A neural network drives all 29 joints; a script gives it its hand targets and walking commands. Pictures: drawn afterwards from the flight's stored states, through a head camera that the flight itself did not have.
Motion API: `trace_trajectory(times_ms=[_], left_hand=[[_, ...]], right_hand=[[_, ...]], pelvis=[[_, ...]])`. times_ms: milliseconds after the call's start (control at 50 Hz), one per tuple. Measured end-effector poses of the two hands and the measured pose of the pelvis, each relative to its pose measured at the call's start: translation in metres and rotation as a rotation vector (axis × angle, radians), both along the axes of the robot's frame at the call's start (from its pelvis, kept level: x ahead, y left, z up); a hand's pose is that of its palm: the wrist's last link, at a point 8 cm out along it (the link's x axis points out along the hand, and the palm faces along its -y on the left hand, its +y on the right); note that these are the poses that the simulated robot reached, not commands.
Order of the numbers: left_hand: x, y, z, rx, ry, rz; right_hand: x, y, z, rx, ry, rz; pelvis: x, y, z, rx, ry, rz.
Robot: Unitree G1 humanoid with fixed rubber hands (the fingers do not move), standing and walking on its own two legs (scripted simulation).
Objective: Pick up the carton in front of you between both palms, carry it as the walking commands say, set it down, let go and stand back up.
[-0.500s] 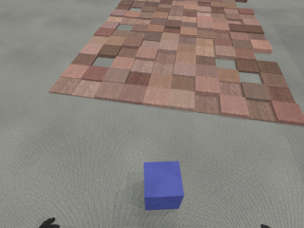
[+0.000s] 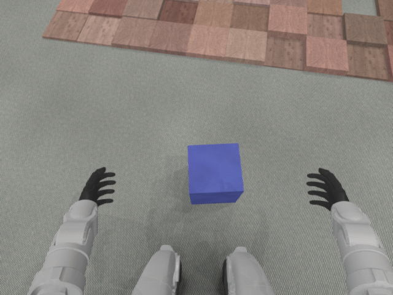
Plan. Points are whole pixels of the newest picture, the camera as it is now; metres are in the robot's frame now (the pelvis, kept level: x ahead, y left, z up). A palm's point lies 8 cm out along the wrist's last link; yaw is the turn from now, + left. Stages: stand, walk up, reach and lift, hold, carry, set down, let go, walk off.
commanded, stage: reach and lift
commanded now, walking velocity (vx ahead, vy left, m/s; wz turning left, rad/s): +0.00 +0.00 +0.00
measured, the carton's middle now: (213, 176) +0.50 -0.04 -0.59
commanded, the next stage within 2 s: none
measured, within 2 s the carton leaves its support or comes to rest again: neither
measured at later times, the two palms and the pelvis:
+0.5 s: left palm (144, 139) +0.47 +0.17 -0.15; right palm (294, 133) +0.49 -0.23 -0.14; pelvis -0.07 -0.01 -0.06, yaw +0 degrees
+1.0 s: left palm (160, 158) +0.48 +0.16 -0.33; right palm (269, 154) +0.50 -0.22 -0.33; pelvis -0.04 +0.00 -0.17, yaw +2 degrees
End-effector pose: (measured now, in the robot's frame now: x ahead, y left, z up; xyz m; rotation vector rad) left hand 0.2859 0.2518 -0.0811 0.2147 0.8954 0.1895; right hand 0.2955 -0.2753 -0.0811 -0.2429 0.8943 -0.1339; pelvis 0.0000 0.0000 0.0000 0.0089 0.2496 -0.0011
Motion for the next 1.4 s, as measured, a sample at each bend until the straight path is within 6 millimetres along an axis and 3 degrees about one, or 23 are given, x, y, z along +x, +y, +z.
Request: trace_trajectory(times_ms=[340, 480, 620, 740, 820, 960, 1120, 1260, 1400], left_hand=[[0.123, -0.059, -0.048, -0.089, -0.158, 0.066], [0.173, -0.081, -0.064, -0.120, -0.219, 0.076], [0.209, -0.094, -0.085, -0.132, -0.265, 0.064], [0.209, -0.094, -0.120, -0.135, -0.252, 0.067], [0.201, -0.094, -0.155, -0.144, -0.227, 0.077], [0.196, -0.095, -0.231, -0.146, -0.210, 0.074], [0.196, -0.095, -0.313, -0.134, -0.221, 0.049], [0.194, -0.095, -0.360, -0.142, -0.211, 0.049], [0.192, -0.096, -0.404, -0.157, -0.178, 0.050]], right_hand=[[0.136, 0.031, -0.045, 0.114, -0.135, 0.014], [0.188, 0.041, -0.059, 0.155, -0.195, 0.017], [0.225, 0.048, -0.081, 0.172, -0.248, 0.026], [0.228, 0.055, -0.115, 0.175, -0.237, 0.022], [0.221, 0.060, -0.149, 0.173, -0.212, 0.006], [0.211, 0.062, -0.226, 0.160, -0.196, -0.021], [0.201, 0.049, -0.312, 0.141, -0.216, -0.039], [0.203, 0.053, -0.361, 0.154, -0.223, -0.022], [0.202, 0.063, -0.407, 0.170, -0.183, -0.004]], pelvis=[[-0.064, -0.009, -0.048, 0.016, 0.293, -0.010], [-0.067, -0.011, -0.057, 0.024, 0.404, -0.012], [-0.053, -0.012, -0.059, 0.032, 0.500, -0.016], [-0.035, -0.011, -0.065, 0.035, 0.579, -0.012], [-0.029, -0.009, -0.082, 0.033, 0.636, -0.005], [-0.033, -0.004, -0.145, 0.032, 0.696, 0.002], [-0.057, 0.001, -0.232, 0.035, 0.635, 0.001], [-0.081, 0.000, -0.288, 0.047, 0.532, 0.010], [-0.092, -0.004, -0.321, 0.045, 0.442, 0.020]])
